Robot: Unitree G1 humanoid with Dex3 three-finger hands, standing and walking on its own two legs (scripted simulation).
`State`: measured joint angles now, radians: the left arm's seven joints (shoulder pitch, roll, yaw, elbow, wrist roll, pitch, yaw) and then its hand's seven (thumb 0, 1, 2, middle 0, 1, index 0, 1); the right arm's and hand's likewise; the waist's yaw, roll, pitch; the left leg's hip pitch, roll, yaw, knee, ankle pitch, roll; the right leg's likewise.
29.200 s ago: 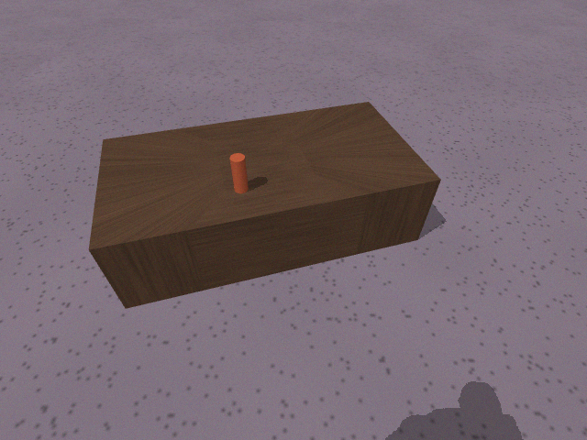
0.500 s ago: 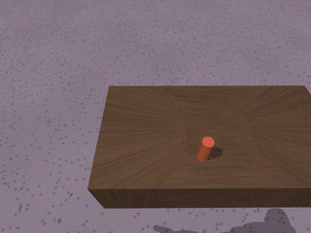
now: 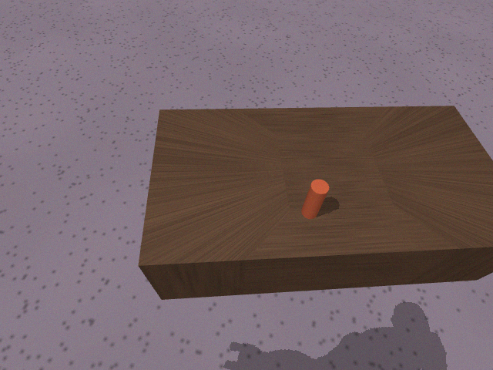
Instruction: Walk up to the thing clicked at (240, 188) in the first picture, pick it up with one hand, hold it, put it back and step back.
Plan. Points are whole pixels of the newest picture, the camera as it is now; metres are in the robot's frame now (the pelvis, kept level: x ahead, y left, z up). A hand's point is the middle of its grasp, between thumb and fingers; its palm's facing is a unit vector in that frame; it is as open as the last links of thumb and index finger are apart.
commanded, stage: step back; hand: right
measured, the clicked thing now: (314, 200) +0.64 -0.23 -0.33
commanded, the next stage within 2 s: none
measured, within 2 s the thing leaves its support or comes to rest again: neither
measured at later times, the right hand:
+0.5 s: hand out of the picture -0.02 -0.25 -0.13, palm faces -0.12 +0.90 -0.42, open 7.4 cm
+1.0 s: hand out of the picture -0.19 -0.31 -0.15, palm faces -0.06 +0.91 -0.41, open 7.4 cm
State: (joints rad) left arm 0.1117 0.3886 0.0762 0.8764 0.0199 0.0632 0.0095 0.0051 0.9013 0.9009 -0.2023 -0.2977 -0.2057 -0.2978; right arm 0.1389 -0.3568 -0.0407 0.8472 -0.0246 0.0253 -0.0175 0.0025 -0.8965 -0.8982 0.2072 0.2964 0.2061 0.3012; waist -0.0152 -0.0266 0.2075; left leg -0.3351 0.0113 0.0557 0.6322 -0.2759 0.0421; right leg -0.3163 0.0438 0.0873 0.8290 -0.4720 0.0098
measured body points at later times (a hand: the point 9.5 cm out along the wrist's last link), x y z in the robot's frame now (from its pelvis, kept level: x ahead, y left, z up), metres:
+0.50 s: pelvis -0.13 +0.01 +0.00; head -0.07 +0.04 +0.44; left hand -0.01 +0.33 -0.12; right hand -0.01 -0.30 -0.10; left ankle -0.11 +0.11 -0.73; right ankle -0.10 -0.13 -0.66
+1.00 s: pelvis -0.29 -0.03 +0.00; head -0.24 -0.05 +0.45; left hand -0.22 +0.28 -0.11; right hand -0.19 -0.36 -0.12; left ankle -0.28 +0.10 -0.66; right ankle -0.26 -0.16 -0.73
